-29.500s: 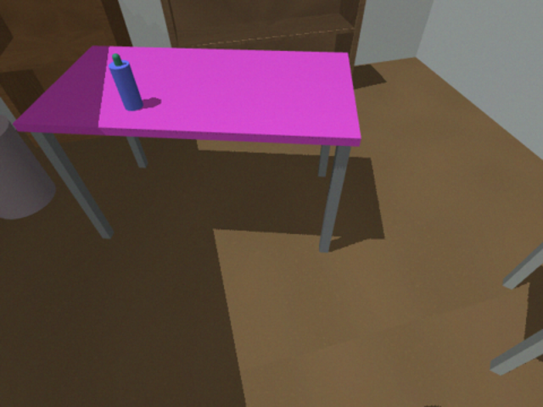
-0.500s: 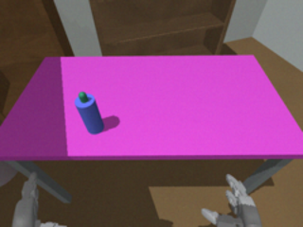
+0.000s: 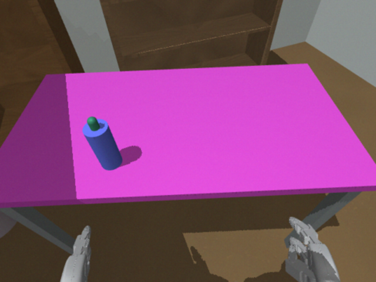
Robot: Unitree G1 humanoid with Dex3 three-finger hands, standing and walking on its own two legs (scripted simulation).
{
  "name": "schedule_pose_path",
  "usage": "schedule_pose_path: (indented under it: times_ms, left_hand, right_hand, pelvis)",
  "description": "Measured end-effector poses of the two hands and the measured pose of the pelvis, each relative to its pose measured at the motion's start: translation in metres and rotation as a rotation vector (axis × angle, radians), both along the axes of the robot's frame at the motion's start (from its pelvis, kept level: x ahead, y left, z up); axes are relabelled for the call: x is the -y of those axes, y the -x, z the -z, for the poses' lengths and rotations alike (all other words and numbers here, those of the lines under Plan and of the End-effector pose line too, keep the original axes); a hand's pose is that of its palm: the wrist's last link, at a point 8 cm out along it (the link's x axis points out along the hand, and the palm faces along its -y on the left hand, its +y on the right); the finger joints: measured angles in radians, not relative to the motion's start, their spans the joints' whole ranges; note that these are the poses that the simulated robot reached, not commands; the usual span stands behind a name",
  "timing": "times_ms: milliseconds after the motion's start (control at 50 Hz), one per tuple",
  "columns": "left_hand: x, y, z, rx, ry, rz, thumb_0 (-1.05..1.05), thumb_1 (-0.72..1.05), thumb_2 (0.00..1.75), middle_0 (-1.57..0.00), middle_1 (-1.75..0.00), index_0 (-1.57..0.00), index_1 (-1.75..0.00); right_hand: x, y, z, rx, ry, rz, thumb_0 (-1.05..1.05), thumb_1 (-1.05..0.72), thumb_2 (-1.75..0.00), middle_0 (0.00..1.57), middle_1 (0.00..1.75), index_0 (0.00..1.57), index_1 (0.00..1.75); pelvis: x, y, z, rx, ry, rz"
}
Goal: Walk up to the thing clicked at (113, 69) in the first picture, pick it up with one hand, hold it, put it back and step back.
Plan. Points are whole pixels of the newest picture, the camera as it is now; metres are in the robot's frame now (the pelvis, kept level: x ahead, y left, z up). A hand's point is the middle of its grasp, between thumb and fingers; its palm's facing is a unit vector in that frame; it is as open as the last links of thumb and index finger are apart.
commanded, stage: home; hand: left
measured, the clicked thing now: (102, 142) +0.46 +0.23 +0.03
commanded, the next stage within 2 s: none
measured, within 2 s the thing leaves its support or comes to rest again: neither
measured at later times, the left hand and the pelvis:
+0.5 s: hand (114, 276) +0.17 +0.17 -0.05, palm faces +0.11 -0.97 -0.23, open 17.4 cm; pelvis +0.00 -0.01 +0.00, yaw +0 degrees
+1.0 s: hand (110, 272) +0.17 +0.18 -0.05, palm faces +0.11 -0.97 -0.23, open 17.5 cm; pelvis +0.00 +0.00 +0.00, yaw +0 degrees
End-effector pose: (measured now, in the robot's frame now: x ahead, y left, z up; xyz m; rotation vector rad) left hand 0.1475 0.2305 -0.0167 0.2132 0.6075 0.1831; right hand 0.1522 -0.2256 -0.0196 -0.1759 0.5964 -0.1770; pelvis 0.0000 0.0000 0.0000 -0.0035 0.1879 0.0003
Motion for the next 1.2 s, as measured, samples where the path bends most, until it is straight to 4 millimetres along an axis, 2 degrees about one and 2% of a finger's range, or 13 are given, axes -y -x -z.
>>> schedule_pose_path:
  times_ms: [140,280,420,580,740,1200]
  left_hand:
    - [0.016,0.001,0.008,-0.004,0.050,0.000,-0.01,-0.54,0.07,-0.06,-0.06,-0.05,-0.05]
    - [0.012,0.002,0.003,0.010,0.024,-0.003,-0.01,-0.53,0.07,-0.06,-0.06,-0.05,-0.05]
    - [0.015,0.004,0.004,0.002,0.022,0.004,-0.01,-0.53,0.07,-0.06,-0.06,-0.05,-0.05]
    - [0.010,0.003,0.005,0.009,0.022,-0.006,-0.01,-0.54,0.06,-0.06,-0.06,-0.05,-0.05]
    - [0.009,0.000,0.005,0.009,0.027,0.002,-0.01,-0.54,0.06,-0.06,-0.05,-0.05,-0.05]
    - [0.000,-0.007,0.004,0.013,0.021,0.005,-0.01,-0.56,0.05,-0.05,-0.05,-0.05,-0.05]
  right_hand:
    - [0.004,0.003,-0.004,-0.005,0.012,-0.017,0.01,-0.89,-0.90,0.21,0.30,0.20,0.30]
    - [0.013,0.009,-0.003,-0.020,0.033,0.000,0.01,-0.89,-0.91,0.21,0.30,0.20,0.30]
    - [0.005,0.005,0.000,-0.007,0.000,-0.004,0.01,-0.90,-0.91,0.21,0.30,0.20,0.30]
    - [0.009,0.005,-0.004,-0.004,0.029,0.002,0.01,-0.89,-0.91,0.21,0.30,0.20,0.30]
    - [0.000,0.005,-0.002,-0.020,0.015,0.000,0.01,-0.90,-0.90,0.21,0.30,0.20,0.30]
    - [-0.003,0.001,-0.003,-0.024,0.027,0.012,0.01,-0.90,-0.90,0.21,0.30,0.20,0.30]
  pelvis:
    - [0.007,0.003,0.001,-0.002,-0.005,-0.004]
    - [0.009,0.004,0.002,-0.002,-0.003,-0.005]
    - [0.009,0.005,0.003,-0.005,-0.005,-0.003]
    - [0.007,0.004,0.003,-0.003,-0.004,-0.003]
    - [0.003,0.003,0.003,-0.011,0.000,-0.002]
    - [-0.004,-0.003,0.003,-0.015,0.006,0.002]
